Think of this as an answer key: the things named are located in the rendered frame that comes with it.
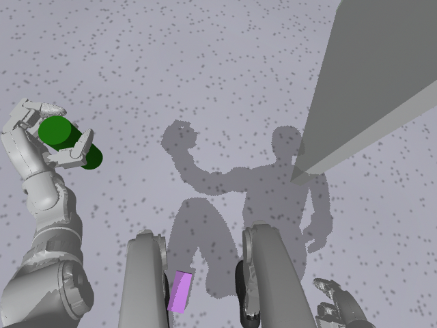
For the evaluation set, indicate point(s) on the left robot hand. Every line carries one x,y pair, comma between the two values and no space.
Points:
26,150

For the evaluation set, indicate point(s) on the right robot hand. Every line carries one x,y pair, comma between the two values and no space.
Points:
345,310

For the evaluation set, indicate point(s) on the right robot foot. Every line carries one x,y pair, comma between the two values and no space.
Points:
246,320

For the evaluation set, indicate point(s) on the left robot arm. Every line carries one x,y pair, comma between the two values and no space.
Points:
50,289

